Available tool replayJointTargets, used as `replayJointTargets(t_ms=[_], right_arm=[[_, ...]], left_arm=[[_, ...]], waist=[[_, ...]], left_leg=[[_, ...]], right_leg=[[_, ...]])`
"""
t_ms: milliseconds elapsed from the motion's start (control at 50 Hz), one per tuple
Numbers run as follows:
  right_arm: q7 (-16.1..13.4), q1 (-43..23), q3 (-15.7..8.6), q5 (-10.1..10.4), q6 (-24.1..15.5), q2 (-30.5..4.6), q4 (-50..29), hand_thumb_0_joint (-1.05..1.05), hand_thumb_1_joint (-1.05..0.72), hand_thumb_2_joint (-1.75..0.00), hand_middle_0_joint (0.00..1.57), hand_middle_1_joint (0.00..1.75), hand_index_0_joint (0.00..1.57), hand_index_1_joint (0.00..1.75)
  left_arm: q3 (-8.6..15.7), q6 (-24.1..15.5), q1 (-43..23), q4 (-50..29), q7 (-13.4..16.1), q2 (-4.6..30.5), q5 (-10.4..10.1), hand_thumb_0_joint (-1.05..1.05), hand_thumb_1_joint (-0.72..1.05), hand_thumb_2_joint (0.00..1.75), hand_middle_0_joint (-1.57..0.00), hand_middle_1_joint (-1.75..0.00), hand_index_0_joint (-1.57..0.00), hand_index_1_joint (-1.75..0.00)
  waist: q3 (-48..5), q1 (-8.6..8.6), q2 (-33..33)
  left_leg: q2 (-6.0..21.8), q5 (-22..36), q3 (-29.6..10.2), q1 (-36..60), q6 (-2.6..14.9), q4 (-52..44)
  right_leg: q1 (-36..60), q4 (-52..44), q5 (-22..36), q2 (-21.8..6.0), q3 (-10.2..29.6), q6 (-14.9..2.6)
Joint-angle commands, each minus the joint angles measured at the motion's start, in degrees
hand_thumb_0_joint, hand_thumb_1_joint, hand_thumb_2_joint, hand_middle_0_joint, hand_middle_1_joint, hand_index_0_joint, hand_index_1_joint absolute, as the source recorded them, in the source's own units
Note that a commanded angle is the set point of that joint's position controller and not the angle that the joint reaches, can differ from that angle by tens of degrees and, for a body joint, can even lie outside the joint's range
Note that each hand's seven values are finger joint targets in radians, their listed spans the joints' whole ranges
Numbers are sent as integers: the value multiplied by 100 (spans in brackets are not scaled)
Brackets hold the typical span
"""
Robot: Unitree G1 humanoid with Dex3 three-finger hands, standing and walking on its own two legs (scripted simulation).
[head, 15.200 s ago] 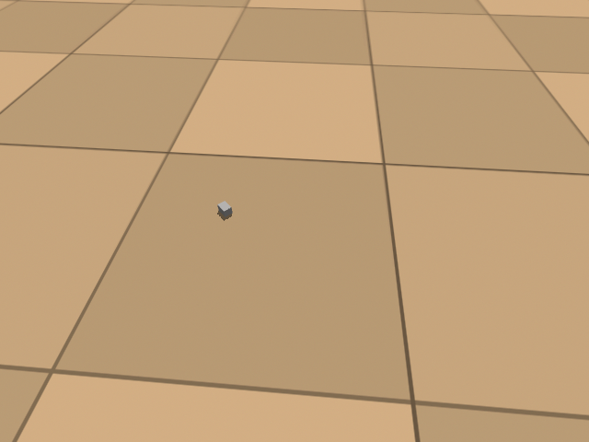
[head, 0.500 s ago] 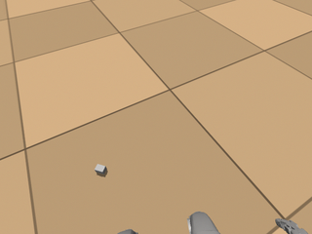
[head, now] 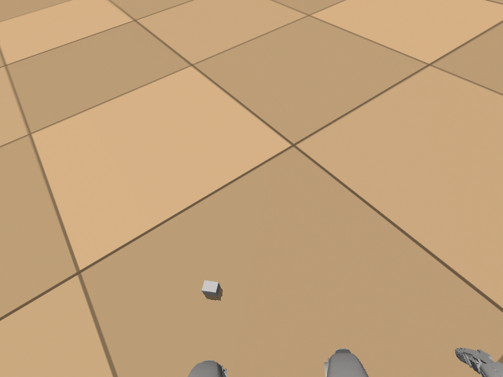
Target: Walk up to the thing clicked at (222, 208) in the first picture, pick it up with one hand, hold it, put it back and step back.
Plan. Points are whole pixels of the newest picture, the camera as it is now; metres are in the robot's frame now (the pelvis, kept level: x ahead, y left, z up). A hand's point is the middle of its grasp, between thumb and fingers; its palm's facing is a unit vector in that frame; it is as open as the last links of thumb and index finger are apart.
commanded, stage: walk up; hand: left
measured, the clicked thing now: (211, 288) +0.55 +0.25 -0.70
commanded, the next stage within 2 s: none
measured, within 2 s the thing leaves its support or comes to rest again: neither
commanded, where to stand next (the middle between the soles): +0.13 +0.08 m, yaw -12 degrees
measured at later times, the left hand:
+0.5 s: hand out of the picture +0.18 +0.40 -0.13, palm faces -0.24 -0.90 -0.35, open 7.4 cm
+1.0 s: hand (79, 320) +0.27 +0.36 -0.11, palm faces -0.24 -0.90 -0.37, open 7.4 cm
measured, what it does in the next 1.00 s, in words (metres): steps to the left, turning right: left foot, then right foot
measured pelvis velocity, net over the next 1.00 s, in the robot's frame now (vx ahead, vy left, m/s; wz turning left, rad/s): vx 0.08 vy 0.14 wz -0.26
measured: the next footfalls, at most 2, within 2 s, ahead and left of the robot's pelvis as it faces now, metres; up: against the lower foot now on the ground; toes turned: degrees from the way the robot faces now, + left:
left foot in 0.06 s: +0.05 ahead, +0.23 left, +0.00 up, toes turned +2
right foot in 0.68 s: +0.06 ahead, -0.02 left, +0.00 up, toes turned -15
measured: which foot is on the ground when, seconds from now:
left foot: up 0.00-0.04, down 0.06-0.72, up 0.74-0.94, down 0.96-1.00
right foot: down 0.00-0.06, up 0.08-0.66, down 0.68-1.00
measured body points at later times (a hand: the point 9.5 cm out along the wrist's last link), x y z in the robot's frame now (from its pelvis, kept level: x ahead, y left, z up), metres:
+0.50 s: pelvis +0.04 +0.16 +0.04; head +0.10 +0.17 +0.48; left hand +0.19 +0.45 -0.10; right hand -0.02 -0.16 -0.07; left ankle +0.01 +0.23 -0.68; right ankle +0.06 +0.00 -0.64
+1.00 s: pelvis +0.08 +0.14 +0.03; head +0.11 +0.13 +0.48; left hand +0.28 +0.41 -0.08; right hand +0.06 -0.19 -0.09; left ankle +0.16 +0.27 -0.69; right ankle +0.07 +0.02 -0.68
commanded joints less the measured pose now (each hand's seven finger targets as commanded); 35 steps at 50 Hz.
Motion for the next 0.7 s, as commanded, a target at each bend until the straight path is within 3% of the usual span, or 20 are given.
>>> replayJointTargets(t_ms=[0,20,40,60,80,100,120,140,160,220,260,300,340,380,460,580,620,640,660,680], right_arm=[[-34,919,-440,7,-94,-868,-177,0,-90,-90,20,30,20,30],[-58,1572,-494,-9,-143,-935,60,0,-90,-90,20,30,20,30],[-123,1992,-557,-100,-206,-1264,160,0,-90,-90,20,30,20,30],[-194,955,-590,51,-252,-1941,-77,0,-90,-90,20,30,20,30],[-259,116,-567,72,-317,-1955,-191,0,-90,-90,20,30,20,30],[-317,-107,-463,27,-364,-1561,-217,0,-90,-90,20,30,20,30],[-383,-91,-386,37,-430,-1398,-72,0,-90,-90,20,30,20,30],[-441,-35,-348,100,-502,-1374,27,0,-90,-90,20,30,20,30],[-467,18,-314,167,-584,-1330,154,0,-90,-90,20,30,20,30],[-576,351,-177,250,-824,-1149,465,0,-90,-90,20,30,20,30],[-644,504,-134,267,-952,-1137,608,0,-90,-90,20,30,20,30],[-717,738,-97,301,-1017,-1032,750,0,-90,-90,20,30,20,30],[-771,939,-120,317,-1037,-1034,841,0,-90,-90,20,30,20,30],[-812,961,-103,300,-1026,-921,898,0,-90,-90,20,30,20,30],[-837,964,-79,271,-973,-844,957,0,-90,-90,20,30,20,30],[-806,681,-29,279,-873,-791,1001,0,-90,-90,20,30,20,30],[-788,545,2,320,-840,-828,1016,0,-90,-90,20,30,20,30],[-773,348,49,357,-850,-746,975,0,-90,-90,20,30,20,30],[-745,254,139,386,-902,-513,832,0,-90,-90,20,30,20,30],[-736,197,210,465,-917,-359,741,0,-90,-90,20,30,20,30]], left_arm=[[725,-20,-220,-196,211,2195,-1,0,90,90,-20,-30,-20,-30],[617,38,-376,-174,217,1882,37,0,90,90,-20,-30,-20,-30],[437,82,-402,-152,227,1223,-11,0,90,90,-20,-30,-20,-30],[330,47,-764,-324,355,1110,-115,0,90,90,-20,-30,-20,-30],[294,-3,-934,-198,395,1353,-71,0,90,90,-20,-30,-20,-30],[337,-11,-722,67,326,1457,-159,0,90,90,-20,-30,-20,-30],[369,6,-439,325,220,1413,-235,0,90,90,-20,-30,-20,-30],[360,17,-178,452,104,1397,-250,0,90,90,-20,-30,-20,-30],[336,28,-101,510,-16,1323,-226,0,90,90,-20,-30,-20,-30],[290,145,-272,479,-271,1059,-201,0,90,90,-20,-30,-20,-30],[281,236,-430,361,-344,992,-192,0,90,90,-20,-30,-20,-30],[264,303,-550,245,-393,912,-187,0,90,90,-20,-30,-20,-30],[241,370,-754,127,-429,876,-184,0,90,90,-20,-30,-20,-30],[169,424,-903,53,-467,734,-223,0,90,90,-20,-30,-20,-30],[84,472,-1233,31,-492,642,-235,0,90,90,-20,-30,-20,-30],[7,487,-1568,137,-526,466,-220,0,90,90,-20,-30,-20,-30],[26,455,-1477,226,-534,440,-193,0,90,90,-20,-30,-20,-30],[90,426,-1104,400,-511,546,-180,0,90,90,-20,-30,-20,-30],[256,367,-510,508,-490,997,-151,0,90,90,-20,-30,-20,-30],[356,359,-91,516,-445,1283,-205,0,90,90,-20,-30,-20,-30]], waist=[[-658,-372,-1504],[-872,-718,-882],[-568,-1030,776],[18,-718,1749],[497,-451,771],[569,-319,-41],[455,-223,-133],[309,-145,135],[197,-125,315],[82,-108,-236],[31,-123,-409],[-176,-155,-406],[-278,-258,-190],[-306,-292,11],[-256,-384,233],[-428,-382,438],[-555,-246,357],[-771,44,8],[-1203,369,-789],[-1837,720,-1408]], left_leg=[[-472,101,973,1025,65,-1204],[-671,-157,929,1851,104,-1913],[58,-1756,-665,1924,341,-3618],[1150,-1958,-3046,945,935,-4950],[1524,-1990,-3563,353,1209,-5190],[1215,-1673,-2642,437,1004,-4707],[877,-1412,-2065,760,805,-4309],[841,-956,-1883,1149,726,-4100],[891,-318,-1804,1384,805,-3956],[1065,913,-1593,1945,656,-3912],[1263,2106,-1460,2367,679,-3838],[1144,4010,-947,2981,468,-3548],[1084,4801,-674,3237,301,-3501],[873,4983,-310,3392,100,-3618],[795,5247,29,3295,55,-3687],[647,5306,602,3180,139,-3397],[571,5544,849,2885,155,-2934],[494,5456,1014,2292,116,-2403],[241,4506,1065,1053,-116,-1402],[-714,2184,1149,42,-406,259]], right_leg=[[-482,-1622,-1819,-490,1118,-887],[-959,-589,-1729,-84,481,-591],[-1919,1556,-1745,974,-311,-282],[-2434,2431,-1655,1176,-102,-173],[-2163,2690,-1253,752,185,-254],[-2121,2676,-852,611,192,-157],[-1962,2541,-599,568,207,-117],[-1772,2350,-441,480,164,-101],[-1578,2151,-426,480,116,-95],[-1301,1705,-288,617,536,-90],[-1250,1389,-253,610,672,-114],[-1229,1164,-209,699,624,-138],[-1061,947,-261,749,477,-150],[-995,746,-130,829,293,-178],[-548,248,-117,769,-6,-188],[332,-833,105,739,-654,-279],[1151,-1699,423,854,-835,-368],[2153,-2159,1211,788,-646,-484],[3661,-1975,2017,281,434,-859],[4417,-2057,2513,-1034,2500,-2041]])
